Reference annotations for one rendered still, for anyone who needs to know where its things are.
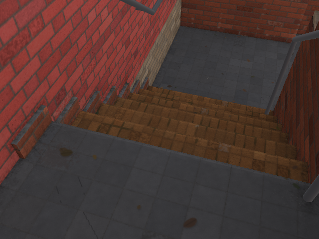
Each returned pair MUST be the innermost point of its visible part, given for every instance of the stairs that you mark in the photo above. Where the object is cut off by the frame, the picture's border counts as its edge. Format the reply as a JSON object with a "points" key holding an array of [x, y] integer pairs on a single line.
{"points": [[228, 132]]}

